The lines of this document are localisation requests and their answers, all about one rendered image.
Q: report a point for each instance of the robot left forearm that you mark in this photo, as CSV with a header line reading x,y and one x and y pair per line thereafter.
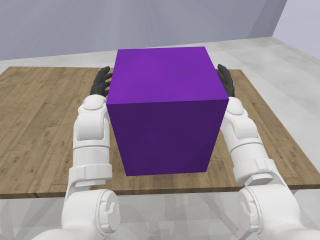
x,y
91,143

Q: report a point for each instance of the robot left hand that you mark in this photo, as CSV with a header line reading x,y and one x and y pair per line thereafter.
x,y
99,84

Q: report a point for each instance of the robot left upper arm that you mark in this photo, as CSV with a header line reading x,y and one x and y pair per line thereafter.
x,y
87,215

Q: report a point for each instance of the carton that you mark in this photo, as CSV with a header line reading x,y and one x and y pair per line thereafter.
x,y
166,107

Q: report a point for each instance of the robot right upper arm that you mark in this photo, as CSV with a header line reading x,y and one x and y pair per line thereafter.
x,y
271,213

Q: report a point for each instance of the robot right hand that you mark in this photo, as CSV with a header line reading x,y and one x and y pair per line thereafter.
x,y
226,80

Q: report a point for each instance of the robot right forearm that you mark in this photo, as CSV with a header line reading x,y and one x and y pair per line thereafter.
x,y
252,167

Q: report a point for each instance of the table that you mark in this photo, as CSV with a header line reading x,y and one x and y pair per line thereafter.
x,y
38,110

